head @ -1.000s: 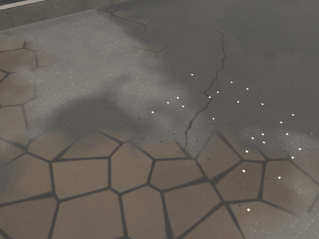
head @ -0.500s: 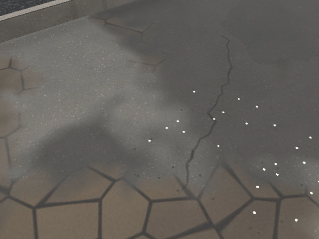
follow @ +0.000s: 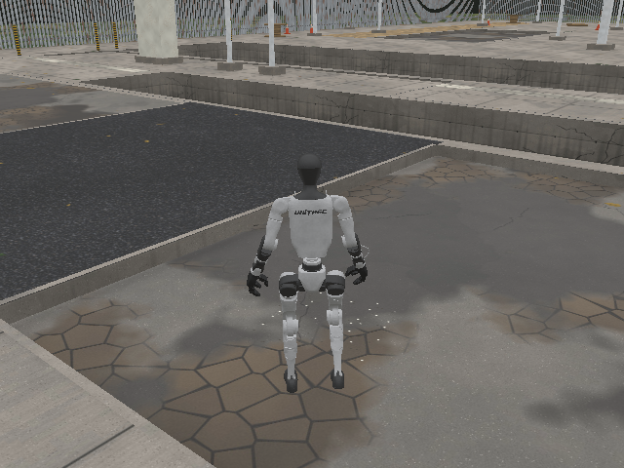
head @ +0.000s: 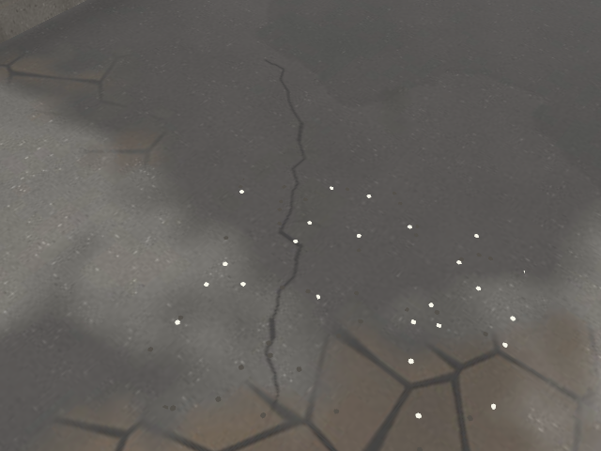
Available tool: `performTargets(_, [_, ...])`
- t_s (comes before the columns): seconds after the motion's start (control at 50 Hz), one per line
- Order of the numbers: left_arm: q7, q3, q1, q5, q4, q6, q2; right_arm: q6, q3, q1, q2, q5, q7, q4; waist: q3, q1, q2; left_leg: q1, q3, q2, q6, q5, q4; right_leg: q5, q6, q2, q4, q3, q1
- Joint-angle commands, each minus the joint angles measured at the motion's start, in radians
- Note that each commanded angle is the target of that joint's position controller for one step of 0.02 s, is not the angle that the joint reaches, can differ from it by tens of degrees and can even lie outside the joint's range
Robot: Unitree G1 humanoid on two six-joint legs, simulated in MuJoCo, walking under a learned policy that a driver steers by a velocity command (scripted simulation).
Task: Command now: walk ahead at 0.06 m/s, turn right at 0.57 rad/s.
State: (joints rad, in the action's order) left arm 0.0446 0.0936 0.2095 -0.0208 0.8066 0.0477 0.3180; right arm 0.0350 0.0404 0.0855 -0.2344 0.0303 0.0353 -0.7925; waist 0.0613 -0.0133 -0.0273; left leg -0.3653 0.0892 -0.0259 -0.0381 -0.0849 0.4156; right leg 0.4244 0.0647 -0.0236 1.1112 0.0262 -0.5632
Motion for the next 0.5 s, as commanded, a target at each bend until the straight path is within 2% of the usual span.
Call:
performTargets(0.02, [-0.007,0.005,0.059,0.007,-0.071,0.001,0.026,0.004,0.046,-0.023,-0.168,-0.008,0.014,0.054,-0.175,-0.004,0.150,0.152,-0.172,-0.277,-0.219,0.097,-0.178,-0.062,0.000,-0.043,-0.099,-0.003,0.041])
performTargets(0.08, [-0.024,0.003,0.022,0.006,-0.098,0.003,0.035,-0.008,0.057,-0.037,-0.197,-0.016,0.013,0.053,-0.176,0.001,0.161,0.138,-0.116,-0.288,-0.205,0.059,-0.183,-0.096,-0.020,-0.042,-0.226,-0.037,0.126])
performTargets(0.14, [-0.042,0.011,-0.001,0.006,-0.121,0.008,0.056,-0.017,0.066,-0.016,-0.219,-0.030,0.004,0.042,-0.164,0.008,0.173,0.170,-0.094,-0.309,-0.182,0.029,-0.155,-0.089,-0.054,-0.028,-0.349,-0.069,0.184])
performTargets(0.18, [-0.053,0.017,0.036,0.007,-0.115,0.010,0.057,-0.026,0.070,-0.025,-0.226,-0.049,0.003,0.035,-0.164,-0.026,0.166,0.161,-0.056,-0.298,-0.131,-0.001,-0.083,-0.174,-0.095,-0.002,-0.523,-0.104,0.284])
performTargets(0.2, [-0.050,0.028,0.073,0.011,-0.100,0.011,0.075,-0.030,0.066,0.011,-0.204,-0.053,0.001,0.019,-0.167,-0.033,0.139,0.114,-0.020,-0.269,-0.077,-0.049,-0.009,-0.231,-0.125,0.020,-0.608,-0.096,0.375])
performTargets(0.22, [-0.038,0.049,0.119,0.012,-0.094,0.011,0.140,-0.035,0.057,0.052,-0.156,-0.043,-0.008,0.006,-0.146,-0.031,-0.015,-0.028,0.067,-0.187,0.015,-0.182,0.188,-0.392,-0.185,-0.073,-0.733,0.070,0.493])
performTargets(0.24, [-0.019,0.063,0.109,0.012,-0.128,0.013,0.250,-0.036,0.040,0.053,-0.103,0.007,-0.018,0.050,-0.115,0.022,-0.315,-0.332,0.119,-0.035,0.118,-0.598,0.516,-0.715,-0.329,-0.328,-0.734,0.431,0.586])
performTargets(0.26, [-0.029,0.058,0.111,0.053,-0.153,-0.014,0.245,-0.026,0.054,-0.062,-0.145,-0.002,-0.009,0.086,-0.166,-0.061,-0.217,-0.364,-0.078,0.010,0.109,-0.607,0.680,-0.637,-0.437,-0.371,-0.790,0.496,0.471])
performTargets(0.28, [-0.034,0.051,0.062,0.058,-0.156,-0.037,0.224,-0.027,0.064,-0.084,-0.172,-0.028,-0.001,0.092,-0.135,-0.032,-0.133,-0.376,-0.121,-0.004,0.089,-0.501,0.730,-0.555,-0.392,-0.306,-0.803,0.405,0.451])
performTargets(0.3, [-0.031,0.047,-0.003,0.037,-0.163,-0.049,0.199,-0.031,0.070,-0.048,-0.180,-0.030,0.008,0.075,-0.118,0.005,-0.101,-0.383,-0.136,-0.016,0.077,-0.399,0.719,-0.501,-0.328,-0.255,-0.798,0.339,0.435])
performTargets(0.32, [-0.026,0.033,-0.043,0.019,-0.173,-0.051,0.158,-0.035,0.076,-0.024,-0.189,-0.020,0.018,0.051,-0.125,0.017,-0.081,-0.369,-0.145,-0.026,0.080,-0.342,0.718,-0.485,-0.289,-0.227,-0.791,0.305,0.430])
performTargets(0.34, [-0.021,0.025,-0.061,0.012,-0.177,-0.049,0.143,-0.036,0.079,-0.003,-0.188,-0.013,0.021,0.047,-0.129,0.032,-0.091,-0.334,-0.142,-0.016,0.087,-0.295,0.735,-0.519,-0.282,-0.206,-0.787,0.279,0.401])
performTargets(0.4, [-0.010,0.009,-0.036,0.020,-0.179,-0.049,0.111,-0.031,0.075,0.026,-0.167,-0.027,0.016,0.045,-0.169,0.032,-0.090,-0.297,-0.141,0.004,0.099,-0.219,0.716,-0.571,-0.289,-0.182,-0.778,0.248,0.438])
performTargets(0.46, [-0.003,0.006,-0.014,0.020,-0.168,-0.047,0.110,-0.030,0.060,-0.004,-0.139,-0.029,0.009,0.058,-0.158,0.009,-0.101,-0.270,-0.143,-0.006,0.114,-0.193,0.547,-0.539,-0.285,-0.174,-0.773,0.247,0.475])
performTargets(0.5, [-0.003,0.006,-0.018,0.026,-0.165,-0.044,0.117,-0.030,0.053,-0.015,-0.133,-0.031,0.000,0.062,-0.147,-0.004,-0.117,-0.204,-0.139,-0.011,0.119,-0.202,0.452,-0.499,-0.292,-0.174,-0.773,0.254,0.452])
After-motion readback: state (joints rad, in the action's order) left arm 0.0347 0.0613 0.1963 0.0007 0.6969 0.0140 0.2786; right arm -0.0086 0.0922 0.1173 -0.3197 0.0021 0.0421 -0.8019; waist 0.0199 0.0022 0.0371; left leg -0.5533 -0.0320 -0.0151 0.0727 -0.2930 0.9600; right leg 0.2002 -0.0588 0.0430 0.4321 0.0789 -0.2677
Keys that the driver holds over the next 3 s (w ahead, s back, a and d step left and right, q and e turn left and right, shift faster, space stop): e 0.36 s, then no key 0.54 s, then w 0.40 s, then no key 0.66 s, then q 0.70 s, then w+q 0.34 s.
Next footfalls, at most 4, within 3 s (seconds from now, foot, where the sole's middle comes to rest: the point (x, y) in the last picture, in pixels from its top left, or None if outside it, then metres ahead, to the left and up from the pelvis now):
0.22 right None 0.05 -0.14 -0.77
0.68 left None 0.13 0.08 -0.77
1.54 left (326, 450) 0.44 -0.04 -0.77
1.86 right None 0.32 -0.25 -0.77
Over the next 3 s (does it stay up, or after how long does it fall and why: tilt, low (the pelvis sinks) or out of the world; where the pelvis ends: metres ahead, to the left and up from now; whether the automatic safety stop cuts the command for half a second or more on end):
stays up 0.40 -0.12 0.01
